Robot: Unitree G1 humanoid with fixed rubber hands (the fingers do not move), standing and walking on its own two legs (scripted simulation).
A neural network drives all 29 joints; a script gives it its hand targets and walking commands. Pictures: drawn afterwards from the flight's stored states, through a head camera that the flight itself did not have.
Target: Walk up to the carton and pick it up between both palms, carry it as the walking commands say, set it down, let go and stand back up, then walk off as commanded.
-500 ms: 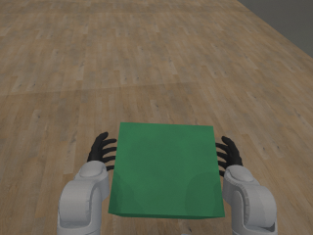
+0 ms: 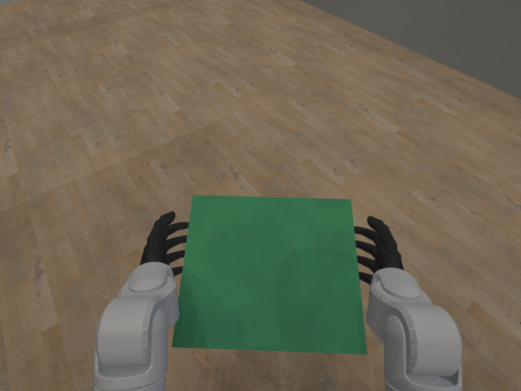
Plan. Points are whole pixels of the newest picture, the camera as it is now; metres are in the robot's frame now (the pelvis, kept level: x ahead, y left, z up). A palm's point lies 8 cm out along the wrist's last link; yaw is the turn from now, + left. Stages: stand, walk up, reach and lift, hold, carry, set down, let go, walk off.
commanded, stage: carry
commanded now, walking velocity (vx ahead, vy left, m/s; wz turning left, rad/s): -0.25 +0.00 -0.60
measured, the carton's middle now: (268, 282) +0.29 -0.01 +0.01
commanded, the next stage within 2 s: none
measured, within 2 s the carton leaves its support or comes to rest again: neither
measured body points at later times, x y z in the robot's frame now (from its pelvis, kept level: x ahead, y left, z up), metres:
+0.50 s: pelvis -0.18 +0.04 -0.01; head -0.17 +0.03 +0.44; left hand +0.13 +0.10 +0.09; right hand +0.05 -0.18 +0.08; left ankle -0.07 +0.12 -0.74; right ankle -0.26 -0.07 -0.74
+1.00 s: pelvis -0.34 +0.14 +0.00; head -0.31 +0.16 +0.45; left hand -0.04 +0.14 +0.07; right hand -0.18 -0.12 +0.08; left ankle -0.30 +0.22 -0.74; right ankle -0.36 +0.00 -0.66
